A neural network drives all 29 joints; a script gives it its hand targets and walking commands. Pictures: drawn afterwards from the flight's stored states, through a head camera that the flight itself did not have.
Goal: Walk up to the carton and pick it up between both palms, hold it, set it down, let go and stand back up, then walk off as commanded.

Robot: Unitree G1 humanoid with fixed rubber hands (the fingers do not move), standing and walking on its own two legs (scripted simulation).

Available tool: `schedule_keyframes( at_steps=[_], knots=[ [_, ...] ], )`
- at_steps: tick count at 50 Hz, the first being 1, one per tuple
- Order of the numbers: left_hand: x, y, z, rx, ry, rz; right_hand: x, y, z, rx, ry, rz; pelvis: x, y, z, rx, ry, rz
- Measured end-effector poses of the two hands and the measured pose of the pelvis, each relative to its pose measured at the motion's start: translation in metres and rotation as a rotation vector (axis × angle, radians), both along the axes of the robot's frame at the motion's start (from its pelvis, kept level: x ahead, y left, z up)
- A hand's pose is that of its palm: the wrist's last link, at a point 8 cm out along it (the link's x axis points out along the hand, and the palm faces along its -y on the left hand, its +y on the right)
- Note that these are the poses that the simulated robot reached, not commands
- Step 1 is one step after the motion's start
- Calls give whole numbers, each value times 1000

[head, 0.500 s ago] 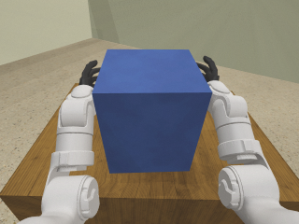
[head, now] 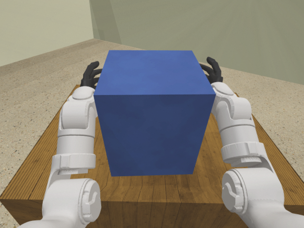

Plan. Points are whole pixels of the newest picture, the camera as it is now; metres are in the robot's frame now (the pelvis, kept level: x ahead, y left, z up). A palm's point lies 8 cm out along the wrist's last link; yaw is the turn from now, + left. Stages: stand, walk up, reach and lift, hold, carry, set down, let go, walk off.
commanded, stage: hold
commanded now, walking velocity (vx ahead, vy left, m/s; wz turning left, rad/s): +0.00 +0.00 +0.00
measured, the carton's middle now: (151, 113) +0.36 +0.01 +0.20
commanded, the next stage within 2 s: none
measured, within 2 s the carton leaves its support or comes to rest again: neither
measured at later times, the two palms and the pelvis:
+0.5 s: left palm (89, 92) +0.37 +0.16 +0.25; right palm (212, 88) +0.38 -0.14 +0.27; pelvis +0.00 +0.00 +0.00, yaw +0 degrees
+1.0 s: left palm (89, 91) +0.37 +0.16 +0.25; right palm (212, 88) +0.38 -0.14 +0.27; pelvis +0.00 +0.00 +0.00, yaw +0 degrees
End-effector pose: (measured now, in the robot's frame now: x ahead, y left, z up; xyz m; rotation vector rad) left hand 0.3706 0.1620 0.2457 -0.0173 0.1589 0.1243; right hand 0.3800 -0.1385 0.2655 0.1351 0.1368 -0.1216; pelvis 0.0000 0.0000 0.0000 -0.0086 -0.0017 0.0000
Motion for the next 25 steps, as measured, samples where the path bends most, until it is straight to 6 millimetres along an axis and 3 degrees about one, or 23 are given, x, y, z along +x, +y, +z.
schedule_keyframes(
  at_steps=[25],
  knots=[
    [0,0,0,0,0,0,0,0,0,0,0,0,0,0,0,0,0,0]
  ],
)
